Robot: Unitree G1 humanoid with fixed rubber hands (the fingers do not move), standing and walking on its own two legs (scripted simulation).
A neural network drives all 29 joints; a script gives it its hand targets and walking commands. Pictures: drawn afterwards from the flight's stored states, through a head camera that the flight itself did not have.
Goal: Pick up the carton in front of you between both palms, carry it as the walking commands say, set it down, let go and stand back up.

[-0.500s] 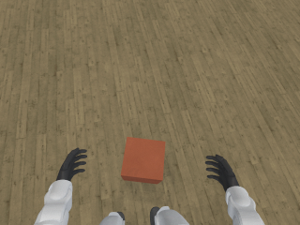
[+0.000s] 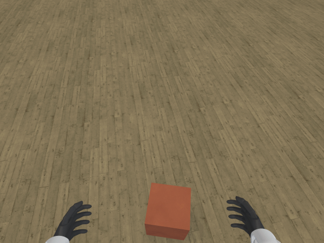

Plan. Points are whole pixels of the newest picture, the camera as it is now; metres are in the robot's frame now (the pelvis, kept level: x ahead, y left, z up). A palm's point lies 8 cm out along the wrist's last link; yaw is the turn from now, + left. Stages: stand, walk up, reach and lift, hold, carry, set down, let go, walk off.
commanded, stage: let go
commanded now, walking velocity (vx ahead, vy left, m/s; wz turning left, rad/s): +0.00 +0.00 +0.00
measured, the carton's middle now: (168, 212) +0.37 -0.05 -0.65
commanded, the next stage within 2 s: stand in 0.16 s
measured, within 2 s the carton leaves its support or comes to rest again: neither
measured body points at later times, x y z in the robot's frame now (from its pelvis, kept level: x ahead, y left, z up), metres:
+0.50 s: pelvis +0.01 -0.02 +0.00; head +0.01 -0.03 +0.44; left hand +0.14 +0.28 -0.09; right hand +0.16 -0.30 -0.10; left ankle -0.02 +0.10 -0.74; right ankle -0.01 -0.13 -0.74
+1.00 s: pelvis +0.01 -0.02 +0.00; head +0.01 -0.03 +0.45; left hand +0.13 +0.28 -0.10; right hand +0.14 -0.32 -0.10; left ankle -0.02 +0.10 -0.74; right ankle -0.01 -0.13 -0.74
